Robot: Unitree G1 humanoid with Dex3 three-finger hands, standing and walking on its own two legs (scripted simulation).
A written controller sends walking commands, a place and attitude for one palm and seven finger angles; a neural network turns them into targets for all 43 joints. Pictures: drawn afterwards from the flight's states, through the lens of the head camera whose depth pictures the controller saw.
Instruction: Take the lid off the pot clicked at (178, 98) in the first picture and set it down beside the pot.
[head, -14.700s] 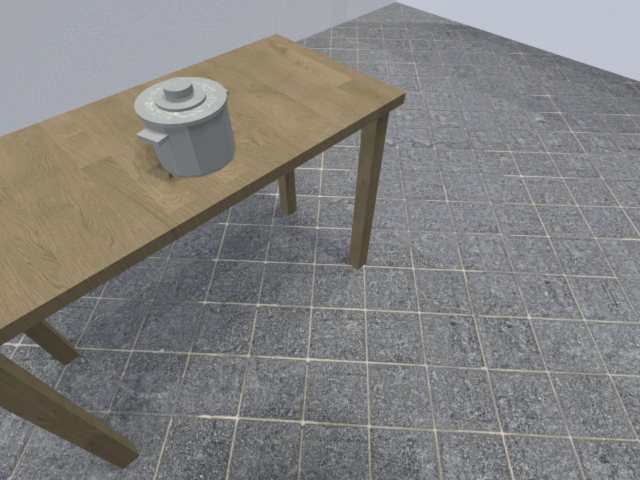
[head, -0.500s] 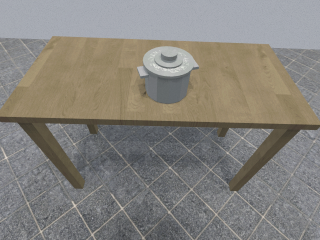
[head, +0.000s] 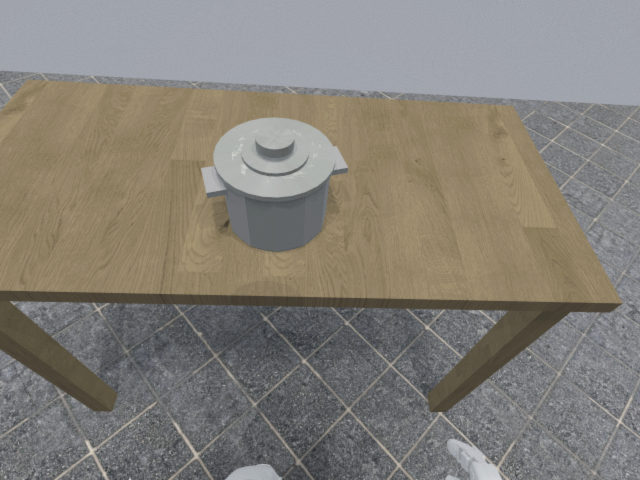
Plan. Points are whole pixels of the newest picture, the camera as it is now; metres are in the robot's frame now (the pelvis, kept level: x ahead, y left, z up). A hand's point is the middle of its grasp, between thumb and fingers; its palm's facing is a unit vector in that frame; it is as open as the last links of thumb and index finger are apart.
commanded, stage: shuffle to correct the standing spot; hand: left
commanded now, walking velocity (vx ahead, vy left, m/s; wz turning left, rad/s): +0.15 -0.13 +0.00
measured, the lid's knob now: (274, 141) +0.51 +0.11 +0.13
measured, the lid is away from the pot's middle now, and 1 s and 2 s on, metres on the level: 0.00 0.00 0.00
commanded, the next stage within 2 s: come to a stop and stand still in 0.08 s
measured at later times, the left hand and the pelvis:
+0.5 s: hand out of the picture +0.11 +0.08 -0.15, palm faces +0.12 -0.96 -0.24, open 7.4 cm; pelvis +0.07 -0.11 +0.01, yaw +5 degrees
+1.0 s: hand out of the picture +0.03 +0.20 -0.18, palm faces +0.12 -0.94 -0.30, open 7.4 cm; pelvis +0.01 -0.02 -0.02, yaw +5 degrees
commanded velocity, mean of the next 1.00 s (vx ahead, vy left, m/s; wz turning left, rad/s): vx -0.02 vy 0.08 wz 0.02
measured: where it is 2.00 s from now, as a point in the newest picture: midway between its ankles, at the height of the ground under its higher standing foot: outside the picture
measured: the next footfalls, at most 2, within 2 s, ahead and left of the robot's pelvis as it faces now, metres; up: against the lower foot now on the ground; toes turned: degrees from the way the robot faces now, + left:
right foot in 0.38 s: +0.15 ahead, -0.26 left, +0.00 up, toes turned +4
left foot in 0.76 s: +0.07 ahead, +0.07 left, +0.00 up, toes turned +5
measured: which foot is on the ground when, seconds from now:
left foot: down 0.00-0.36, up 0.38-0.74, down 0.76-1.00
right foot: up 0.00-0.36, down 0.38-1.00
